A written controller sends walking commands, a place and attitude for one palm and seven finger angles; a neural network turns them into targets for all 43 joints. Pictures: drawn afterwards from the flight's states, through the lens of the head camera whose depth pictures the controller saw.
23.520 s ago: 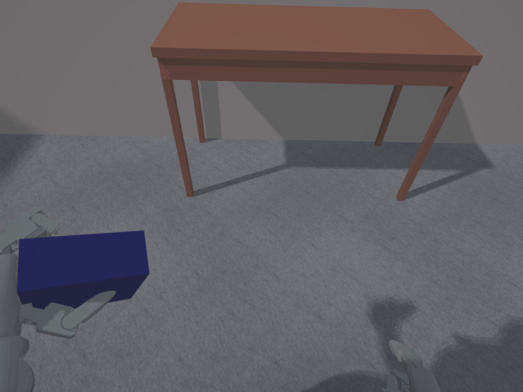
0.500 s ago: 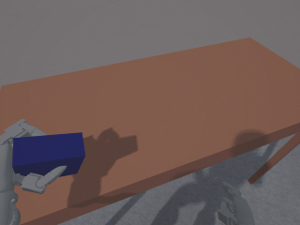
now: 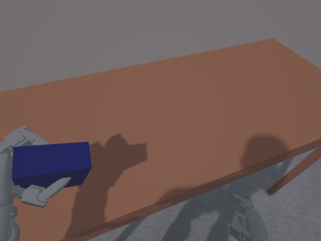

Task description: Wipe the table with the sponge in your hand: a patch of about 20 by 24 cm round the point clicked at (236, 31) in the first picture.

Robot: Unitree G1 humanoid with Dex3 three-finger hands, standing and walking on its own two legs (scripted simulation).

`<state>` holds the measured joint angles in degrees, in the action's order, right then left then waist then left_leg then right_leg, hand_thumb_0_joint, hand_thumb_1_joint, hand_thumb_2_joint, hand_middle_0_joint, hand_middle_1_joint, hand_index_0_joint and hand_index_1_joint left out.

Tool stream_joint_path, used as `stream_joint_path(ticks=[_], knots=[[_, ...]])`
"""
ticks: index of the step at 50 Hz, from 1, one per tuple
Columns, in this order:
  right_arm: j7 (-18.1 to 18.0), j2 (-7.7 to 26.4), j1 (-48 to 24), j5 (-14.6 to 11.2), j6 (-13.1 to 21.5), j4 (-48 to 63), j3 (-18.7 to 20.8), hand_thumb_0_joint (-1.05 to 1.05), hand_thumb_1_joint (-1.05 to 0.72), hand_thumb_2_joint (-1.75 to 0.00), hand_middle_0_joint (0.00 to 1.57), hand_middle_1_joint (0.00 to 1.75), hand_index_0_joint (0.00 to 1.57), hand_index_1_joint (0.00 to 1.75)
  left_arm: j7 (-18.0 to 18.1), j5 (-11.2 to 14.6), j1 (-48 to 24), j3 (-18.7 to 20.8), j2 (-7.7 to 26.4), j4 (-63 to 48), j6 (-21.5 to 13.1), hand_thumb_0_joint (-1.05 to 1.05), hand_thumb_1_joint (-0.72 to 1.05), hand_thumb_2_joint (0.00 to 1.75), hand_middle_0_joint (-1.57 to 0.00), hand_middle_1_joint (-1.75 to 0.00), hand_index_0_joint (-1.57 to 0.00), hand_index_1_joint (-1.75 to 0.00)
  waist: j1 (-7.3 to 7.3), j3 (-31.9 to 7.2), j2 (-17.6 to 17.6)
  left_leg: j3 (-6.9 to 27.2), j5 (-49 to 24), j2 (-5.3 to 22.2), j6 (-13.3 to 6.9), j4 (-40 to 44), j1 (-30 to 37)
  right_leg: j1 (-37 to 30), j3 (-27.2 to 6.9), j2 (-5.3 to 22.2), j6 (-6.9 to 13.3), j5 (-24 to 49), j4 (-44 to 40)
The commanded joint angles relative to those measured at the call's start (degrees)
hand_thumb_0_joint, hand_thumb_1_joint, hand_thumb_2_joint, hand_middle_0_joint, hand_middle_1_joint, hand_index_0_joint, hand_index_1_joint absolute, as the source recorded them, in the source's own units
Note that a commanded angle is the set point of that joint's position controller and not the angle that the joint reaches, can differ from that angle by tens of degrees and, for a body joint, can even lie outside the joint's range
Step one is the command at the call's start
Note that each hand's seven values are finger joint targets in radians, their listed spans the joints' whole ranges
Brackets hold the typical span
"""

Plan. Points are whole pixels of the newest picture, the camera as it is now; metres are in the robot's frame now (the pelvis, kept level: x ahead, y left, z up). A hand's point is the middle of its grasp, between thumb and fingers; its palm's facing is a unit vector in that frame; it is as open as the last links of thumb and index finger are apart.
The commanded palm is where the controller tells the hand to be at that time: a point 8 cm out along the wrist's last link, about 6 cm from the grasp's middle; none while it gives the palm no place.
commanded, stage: look again from close up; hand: left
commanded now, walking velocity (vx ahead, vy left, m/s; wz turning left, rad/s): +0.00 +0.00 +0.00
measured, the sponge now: (64, 167) +0.22 +0.21 +0.12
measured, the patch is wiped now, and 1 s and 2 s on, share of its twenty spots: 0.00 0.00 0.00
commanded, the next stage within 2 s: come to a stop and stand still in 0.36 s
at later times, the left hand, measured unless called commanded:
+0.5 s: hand (45, 171) +0.21 +0.24 +0.13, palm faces +0.34 -0.85 -0.40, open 9.1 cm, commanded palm +0.15 +0.26 +0.17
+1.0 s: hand out of the picture +0.17 +0.28 +0.16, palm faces +0.50 -0.81 -0.31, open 9.1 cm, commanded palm +0.11 +0.30 +0.17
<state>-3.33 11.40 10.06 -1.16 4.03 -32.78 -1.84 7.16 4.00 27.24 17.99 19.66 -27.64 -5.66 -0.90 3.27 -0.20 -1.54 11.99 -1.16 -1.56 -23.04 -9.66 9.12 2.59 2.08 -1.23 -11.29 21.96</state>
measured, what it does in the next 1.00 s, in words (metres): stands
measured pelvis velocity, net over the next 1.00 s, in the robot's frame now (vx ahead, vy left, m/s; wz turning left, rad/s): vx -0.04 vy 0.01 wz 0.03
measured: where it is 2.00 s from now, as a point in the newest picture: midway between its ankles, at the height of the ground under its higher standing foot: outside the picture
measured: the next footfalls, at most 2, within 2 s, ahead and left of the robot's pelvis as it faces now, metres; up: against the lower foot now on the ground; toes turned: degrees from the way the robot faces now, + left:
none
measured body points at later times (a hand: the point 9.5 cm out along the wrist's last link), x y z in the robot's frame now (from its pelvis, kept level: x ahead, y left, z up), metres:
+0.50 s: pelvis +0.00 -0.02 -0.01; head +0.03 +0.00 +0.44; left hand +0.19 +0.28 +0.15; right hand +0.15 -0.27 -0.09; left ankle +0.01 +0.10 -0.74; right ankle +0.01 -0.13 -0.74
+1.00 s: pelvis -0.04 +0.01 -0.01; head -0.03 +0.04 +0.44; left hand +0.13 +0.33 +0.18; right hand +0.14 -0.20 -0.08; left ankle +0.01 +0.10 -0.74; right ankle +0.01 -0.13 -0.74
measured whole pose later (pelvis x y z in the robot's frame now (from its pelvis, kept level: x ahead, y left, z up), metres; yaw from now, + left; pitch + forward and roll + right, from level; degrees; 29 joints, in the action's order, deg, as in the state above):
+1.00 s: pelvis -0.04 +0.01 -0.01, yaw +2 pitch -3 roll -1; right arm -1.6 10.4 14.4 -0.9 11.2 -34.1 -1.7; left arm 7.0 1.4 19.6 21.7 19.3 -23.7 -14.0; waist -3.3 4.6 2.0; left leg -0.5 11.3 -2.0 -3.1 -28.8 -14.4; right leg 12.5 1.2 1.5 -1.1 -11.1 26.1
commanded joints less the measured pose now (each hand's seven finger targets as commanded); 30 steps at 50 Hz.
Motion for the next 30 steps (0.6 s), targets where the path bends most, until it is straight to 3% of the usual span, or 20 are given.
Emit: stream_joint_path(ticks=[1,3,4,5,6,7,9,10,12,14,16,18,19,20,25,26,27,28,29,30], knots=[[-0.53,7.53,-5.75,0.0,2.96,9.27,3.26,0.0,-0.9,-0.9,0.2,0.3,0.2,0.3,0.86,0.21,-2.98,6.6,9.47,-14.04,-4.27,0.0,0.1,1.3,-1.2,-1.6,-1.2,-1.6,0.31,-9.1,-5.42,7.21,-11.72,7.91,2.66,4.32,1.88,-3.06,-3.0,3.77,2.48,10.48,-1.02],[-0.55,7.39,-5.54,-0.07,2.87,9.23,3.34,0.0,-0.9,-0.9,0.2,0.3,0.2,0.3,0.97,0.33,-1.83,7.23,9.78,-13.14,-4.24,0.0,0.1,1.3,-1.2,-1.6,-1.2,-1.6,0.26,-9.2,-4.49,7.1,-11.85,7.92,2.32,3.9,1.45,-3.37,-3.14,4.14,2.39,11.07,-1.32],[-5.06,9.63,5.02,-3.58,2.88,13.51,-4.25,0.0,-0.9,-0.9,0.2,0.3,0.2,0.3,1.67,-2.42,-56.89,26.15,57.55,-30.18,-14.8,0.0,0.1,1.3,-1.2,-1.6,-1.2,-1.6,4.12,-7.4,-5.49,6.17,1.41,4.33,-1.08,4.15,-9.86,-7.23,-1.97,-2.71,-2.73,-5.68,3.54],[-3.41,3.08,3.03,-2.4,5.05,10.71,1.33,0.0,-0.9,-0.9,0.2,0.3,0.2,0.3,0.86,-2.59,-35.8,20.92,23.7,-4.83,-11.03,0.0,0.1,1.3,-1.2,-1.6,-1.2,-1.6,0.2,-9.72,3.05,7.74,1.55,9.25,-0.04,0.67,-5.14,5.55,-1.66,2.15,0.25,-11.65,4.33],[-0.89,6.49,-1.07,0.3,5.46,8.69,1.17,0.0,-0.9,-0.9,0.2,0.3,0.2,0.3,1.24,-2.14,-28.42,18.22,22.72,-2.98,-9.75,0.0,0.1,1.3,-1.2,-1.6,-1.2,-1.6,0.19,-5.98,6.81,6.19,-0.9,6.63,0.4,2.99,-4.11,4.27,-1.3,0.63,1.31,-7.85,0.69],[-0.06,10.04,-1.82,1.26,5.75,8.55,2.53,0.0,-0.9,-0.9,0.2,0.3,0.2,0.3,1.16,-1.62,-26.32,18.6,24.72,1.02,-9.87,0.0,0.1,1.3,-1.2,-1.6,-1.2,-1.6,-0.37,-6.93,3.99,3.83,-1.33,5.35,0.93,0.52,-2.01,5.87,-3.42,1.54,2.5,-3.46,-0.95],[1.7,9.68,-2.75,1.28,6.77,7.69,3.11,0.0,-0.9,-0.9,0.2,0.3,0.2,0.3,-0.45,-0.22,-18.6,13.83,19.06,3.22,-10.84,0.0,0.1,1.3,-1.2,-1.6,-1.2,-1.6,-0.34,-12.7,-4.03,3.34,-1.7,4.57,1.33,-1.16,-0.34,4.44,-6.49,3.18,3.9,0.28,0.58],[2.37,9.84,1.28,1.25,7.09,8.75,3.36,0.0,-0.9,-0.9,0.2,0.3,0.2,0.3,-1.09,-0.28,-12.32,10.87,16.28,2.19,-11.5,0.0,0.1,1.3,-1.2,-1.6,-1.2,-1.6,-0.99,-11.28,-5.66,3.45,-4.6,4.4,0.89,-2.39,-3.26,3.08,-6.11,4.12,4.04,5.42,0.45],[4.69,9.86,2.25,0.37,8.5,9.13,3.31,0.0,-0.9,-0.9,0.2,0.3,0.2,0.3,-2.03,1.25,-4.35,6.42,12.19,-3.0,-12.47,0.0,0.1,1.3,-1.2,-1.6,-1.2,-1.6,-1.71,-11.37,-6.83,3.58,-10.69,3.88,0.35,-4.19,-3.92,1.18,-7.23,5.37,4.24,13.51,1.74],[5.88,8.98,-1.06,-0.93,9.45,8.59,2.96,0.0,-0.9,-0.9,0.2,0.3,0.2,0.3,-1.66,2.27,-1.26,4.77,9.54,-3.56,-12.44,0.0,0.1,1.3,-1.2,-1.6,-1.2,-1.6,-2.0,-12.5,-3.73,3.98,-14.2,4.46,-0.02,-3.68,-0.08,2.51,-6.01,4.24,3.25,13.21,3.08],[5.34,9.94,1.65,-0.21,9.39,8.2,4.16,0.0,-0.9,-0.9,0.2,0.3,0.2,0.3,-0.6,1.99,-1.8,10.16,14.68,-5.37,-13.04,0.0,0.1,1.3,-1.2,-1.6,-1.2,-1.6,-2.05,-11.35,4.66,4.76,-17.95,4.31,0.54,-4.49,-3.08,0.03,-4.59,4.36,2.44,19.78,2.74],[4.53,9.5,-0.19,0.02,9.12,7.6,3.82,0.0,-0.9,-0.9,0.2,0.3,0.2,0.3,0.07,2.59,-4.12,14.32,18.48,-5.43,-13.82,0.0,0.1,1.3,-1.2,-1.6,-1.2,-1.6,-1.35,-10.1,9.25,5.29,-12.69,3.71,0.77,-4.9,-4.83,0.71,-5.87,5.61,2.64,18.7,2.06],[4.08,10.47,-2.1,-0.04,8.9,8.04,3.68,0.0,-0.9,-0.9,0.2,0.3,0.2,0.3,0.78,2.58,-7.68,17.41,22.77,-8.24,-14.06,0.0,0.1,1.3,-1.2,-1.6,-1.2,-1.6,-1.05,-12.08,6.79,5.66,-10.07,3.37,0.66,-4.41,-3.26,1.88,-6.72,5.41,2.75,13.75,2.89],[3.42,9.41,-0.14,0.31,8.61,6.88,3.65,0.0,-0.9,-0.9,0.2,0.3,0.2,0.3,0.78,2.52,-6.33,16.01,20.05,-6.07,-14.51,0.0,0.1,1.3,-1.2,-1.6,-1.2,-1.6,-0.77,-10.11,6.19,5.68,-11.31,3.64,0.41,-4.16,-4.89,1.21,-5.38,5.31,2.71,15.05,2.65],[3.11,9.35,-0.62,0.05,9.53,6.1,3.37,0.0,-0.9,-0.9,0.2,0.3,0.2,0.3,0.87,2.61,-10.56,13.15,19.29,-12.61,-14.77,0.0,0.1,1.3,-1.2,-1.6,-1.2,-1.6,-0.91,-13.66,-8.12,6.76,-16.51,4.33,0.15,-5.31,-2.59,-0.72,-5.42,5.83,3.06,15.41,3.99],[2.98,6.51,7.36,3.89,11.5,3.45,4.21,0.0,-0.9,-0.9,0.2,0.3,0.2,0.3,-0.53,-8.08,-57.47,40.56,54.57,-26.74,-19.56,0.0,0.1,1.3,-1.2,-1.6,-1.2,-1.6,-3.16,-6.4,-0.96,-0.08,-12.25,2.97,0.77,-9.04,-9.76,3.76,-11.79,2.82,1.88,17.48,-2.44],[3.2,3.01,0.92,2.52,11.89,2.5,2.57,0.0,-0.9,-0.9,0.2,0.3,0.2,0.3,-3.0,-2.75,-24.64,15.27,19.58,2.43,-16.24,0.0,0.1,1.3,-1.2,-1.6,-1.2,-1.6,-0.84,-13.37,0.62,1.63,-8.33,0.29,1.08,-6.23,-4.42,-1.22,-12.33,6.83,6.56,20.71,1.06],[3.1,7.23,0.21,0.89,11.97,7.23,4.47,0.0,-0.9,-0.9,0.2,0.3,0.2,0.3,-2.3,-1.19,-15.36,11.29,14.93,-6.94,-16.22,0.0,0.1,1.3,-1.2,-1.6,-1.2,-1.6,-2.2,-11.36,-4.63,1.01,-9.78,1.14,1.12,-5.99,-2.66,-3.67,-13.04,5.79,3.36,24.9,-0.41],[3.88,6.31,-0.97,-0.43,12.64,6.0,4.22,0.0,-0.9,-0.9,0.2,0.3,0.2,0.3,-2.01,-0.25,-11.39,2.77,4.1,-2.62,-14.37,0.0,0.1,1.3,-1.2,-1.6,-1.2,-1.6,-0.56,-15.27,-10.39,1.05,-13.36,2.41,1.11,-4.29,1.66,-5.57,-9.95,4.65,3.73,21.08,3.2],[3.99,8.64,0.01,0.12,12.4,5.95,5.91,0.0,-0.9,-0.9,0.2,0.3,0.2,0.3,-1.81,-0.94,-13.09,4.16,7.19,-7.83,-14.28,0.0,0.1,1.3,-1.2,-1.6,-1.2,-1.6,-0.67,-15.13,-12.79,2.15,-15.71,3.97,0.65,-3.51,2.06,-4.23,-8.26,3.88,2.93,16.94,4.01]])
